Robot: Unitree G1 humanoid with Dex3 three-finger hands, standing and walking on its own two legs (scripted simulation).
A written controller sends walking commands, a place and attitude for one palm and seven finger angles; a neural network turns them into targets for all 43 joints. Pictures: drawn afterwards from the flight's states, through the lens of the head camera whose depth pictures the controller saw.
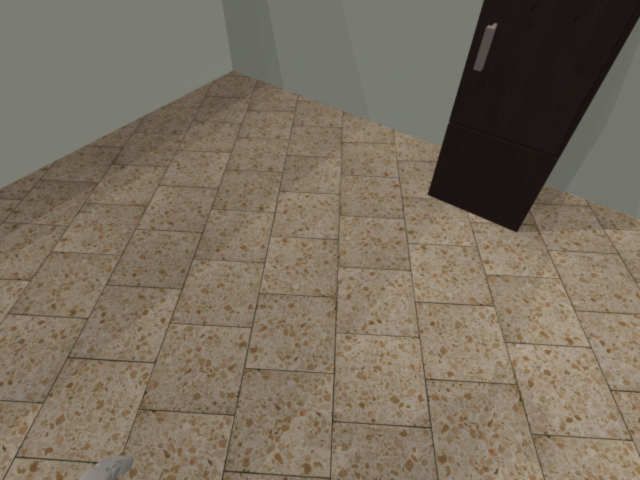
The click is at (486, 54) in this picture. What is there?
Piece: cupboard door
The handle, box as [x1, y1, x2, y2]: [473, 23, 496, 70]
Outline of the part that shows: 496,23 494,23 491,26 488,25 486,27 473,69 480,70 482,68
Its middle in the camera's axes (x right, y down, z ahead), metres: +0.56 -0.64 +1.30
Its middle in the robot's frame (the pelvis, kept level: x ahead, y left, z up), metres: +1.43 -0.49 -0.04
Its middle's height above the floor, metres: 0.73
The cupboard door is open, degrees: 0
